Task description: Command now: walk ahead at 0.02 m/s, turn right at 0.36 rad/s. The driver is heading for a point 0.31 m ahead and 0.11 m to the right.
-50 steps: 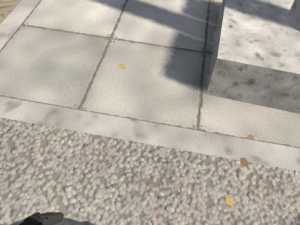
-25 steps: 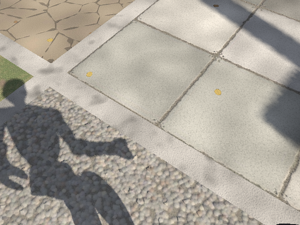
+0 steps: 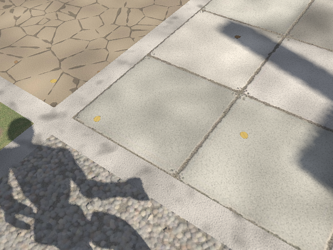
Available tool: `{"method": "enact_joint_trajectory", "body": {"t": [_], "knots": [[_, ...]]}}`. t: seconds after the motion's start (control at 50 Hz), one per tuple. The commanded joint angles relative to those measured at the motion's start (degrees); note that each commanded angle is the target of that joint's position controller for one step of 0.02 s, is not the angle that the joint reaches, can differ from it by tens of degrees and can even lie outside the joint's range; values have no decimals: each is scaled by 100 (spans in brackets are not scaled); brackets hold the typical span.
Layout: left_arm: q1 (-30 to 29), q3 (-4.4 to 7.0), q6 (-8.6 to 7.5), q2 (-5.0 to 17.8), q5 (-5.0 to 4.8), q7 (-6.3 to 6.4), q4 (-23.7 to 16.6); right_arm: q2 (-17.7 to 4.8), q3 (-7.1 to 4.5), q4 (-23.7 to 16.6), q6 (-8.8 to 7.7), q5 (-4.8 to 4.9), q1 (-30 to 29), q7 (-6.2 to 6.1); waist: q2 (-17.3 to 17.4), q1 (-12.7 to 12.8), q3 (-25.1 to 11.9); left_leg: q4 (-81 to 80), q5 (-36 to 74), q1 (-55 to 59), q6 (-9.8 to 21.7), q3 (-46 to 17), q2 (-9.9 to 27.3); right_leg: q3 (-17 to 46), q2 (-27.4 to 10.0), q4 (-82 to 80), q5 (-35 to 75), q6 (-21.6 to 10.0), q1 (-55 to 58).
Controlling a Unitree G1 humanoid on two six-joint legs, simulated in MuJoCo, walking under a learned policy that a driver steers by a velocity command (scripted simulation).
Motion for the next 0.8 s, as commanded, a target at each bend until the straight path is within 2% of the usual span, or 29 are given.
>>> {"method": "enact_joint_trajectory", "body": {"t": [0.02,0.04,0.06,0.08,0.1,0.12,0.16,0.18,0.24,0.26,0.28,0.3,0.32,0.34,0.36,0.38,0.4,0.42,0.46,0.5,0.54,0.58,0.66,0.7,0.72,0.74,0.76,0.78,0.8], "knots": [[-46,346,-91,1358,30,30,-472,-567,-239,-488,-71,-56,-284,-102,-1718,-52,-2,1029,-914,-747,-216,-64,-385,2545,-1554,-1791,2110,-1440,319],[202,330,-168,1234,142,42,-468,-686,-290,-583,-62,-12,-626,-107,-1673,204,-46,2075,-1910,-1195,-232,-477,-382,2894,-1736,-1971,2313,-1692,580],[185,334,-250,1212,147,65,-478,-708,-343,-524,-37,36,-518,-95,-1316,121,-179,2799,-2092,-1412,-245,-743,-321,2739,-1661,-1855,2648,-1680,797],[-16,347,-296,1190,58,77,-550,-693,-361,-429,-1,46,-311,-85,-981,-31,-255,3026,-1910,-1517,-286,-861,-228,2409,-1475,-1651,3010,-1502,929],[-204,356,-298,1149,-47,109,-606,-702,-366,-407,6,30,-240,-88,-803,-130,-333,2852,-1636,-1548,-322,-926,-132,2194,-1340,-1513,3223,-1334,1053],[-275,350,-258,1061,-110,140,-633,-639,-348,-409,-14,25,-289,-96,-722,-144,-437,2473,-1453,-1451,-371,-887,-108,2029,-1175,-1432,3350,-1195,1156],[-205,389,-130,1064,-138,182,-633,-426,-271,-429,-78,60,-365,-71,-786,-80,-621,1714,-1154,-1107,-464,-758,-197,1880,-954,-1271,3521,-1093,1285],[-177,415,-73,1091,-139,203,-656,-390,-249,-432,-107,95,-377,-39,-864,-40,-715,1332,-1033,-870,-482,-746,-236,1883,-903,-1226,3487,-1080,1292],[-255,468,28,1168,-153,186,-777,-544,-280,-370,-146,168,-163,58,-1119,-39,-786,333,-749,-131,-475,-694,-351,2179,-857,-1241,3147,-1105,1044],[-351,468,47,1161,-180,171,-824,-606,-307,-321,-156,172,7,87,-1136,-130,-757,-168,-468,147,-442,-664,-368,2281,-790,-1207,2894,-1048,934],[-490,455,65,1128,-228,170,-885,-650,-340,-239,-172,157,249,111,-1101,-293,-717,-932,108,579,-371,-586,-375,2312,-647,-1116,2456,-905,740],[-440,418,66,996,-222,181,-916,-798,-400,-176,-173,125,410,105,-935,-303,-729,-1330,568,1173,-244,-702,-118,2248,-449,-933,1707,-676,335],[-237,332,61,682,-118,166,-940,-1194,-495,-215,-151,18,569,55,51,-199,-854,-1476,1035,1902,160,-1710,1005,1756,28,116,236,-335,-490],[-25,315,-20,554,-97,132,-1088,-1614,-566,-274,-94,-159,418,62,1588,26,-659,-1583,2205,1850,1119,-3194,2234,842,871,1216,-1733,18,-1674],[-55,446,-84,1030,-54,121,-1053,-1367,-494,-368,-157,-239,365,65,1266,-103,-661,-1653,2189,1535,1636,-3412,2574,956,437,2534,-1833,208,-1757],[-41,562,-64,1290,-135,107,-933,-1020,-393,-426,-203,-198,53,44,769,5,-459,-1603,1981,1331,1454,-2773,2190,983,347,3039,-1416,259,-1766],[73,585,9,1227,-141,134,-799,-901,-355,-461,-221,-113,-233,32,587,119,-295,-1557,1714,1230,1145,-2154,1767,899,292,3189,-1037,342,-1790],[68,573,69,1138,-114,157,-774,-834,-330,-469,-232,-31,-315,6,620,72,-228,-1541,1707,1259,1019,-1828,1592,861,258,3317,-687,432,-1905],[-131,498,103,882,-143,119,-929,-851,-312,-400,-200,-32,-132,-64,697,-59,-191,-1562,2127,1254,1052,-1302,1417,608,250,3247,-314,570,-1886],[-449,420,86,705,-177,74,-1154,-917,-343,-329,-146,-49,164,-131,782,-267,-290,-1573,2198,1685,1159,-1148,1498,450,152,2680,-174,659,-2013],[-609,361,82,610,-148,14,-1306,-1045,-389,-293,-101,-35,277,-148,812,-372,-424,-1540,2188,1908,1202,-1029,1622,343,23,2084,-189,678,-1820],[-663,315,85,555,-126,-56,-1413,-1208,-446,-305,-73,-10,224,-112,871,-402,-478,-1524,2221,1782,1204,-836,1707,152,-46,1539,-248,610,-1384],[-558,364,141,677,-142,-151,-1528,-1367,-508,-283,-60,99,189,2,978,-361,-464,-1322,2292,1603,1091,-600,1843,-220,54,591,-176,353,-666],[-321,402,176,665,-147,-202,-1513,-1382,-516,-259,-70,219,93,33,934,-167,-470,-923,2157,1505,835,-421,1825,-379,163,-343,356,102,-138],[-89,447,179,711,-135,-191,-1445,-1282,-494,-194,-81,264,177,45,802,-63,-514,-514,1835,1263,564,-197,1679,-401,302,-984,888,-77,413],[190,563,167,1023,-124,-124,-1401,-1041,-433,-67,-103,180,527,78,92,-48,-665,378,1061,584,109,235,1349,155,81,-1393,2096,-325,1352],[390,703,118,1754,-71,-5,-1540,-576,-253,-352,-112,-192,377,100,-1806,-163,-757,2366,-2246,-1331,-497,582,568,2421,-1567,-1287,4692,-1095,2458],[526,641,-42,1671,83,-78,-1601,-822,-312,-514,-134,-106,-40,59,-1461,219,-1178,3406,-2816,-1888,-579,-460,98,3239,-2118,-1495,3974,-2191,2085],[558,585,-173,1445,34,-122,-1496,-1054,-379,-534,-144,61,-192,63,-962,248,-968,3661,-2332,-2113,-478,-758,248,2918,-1773,-1787,2212,-2058,1978]]}}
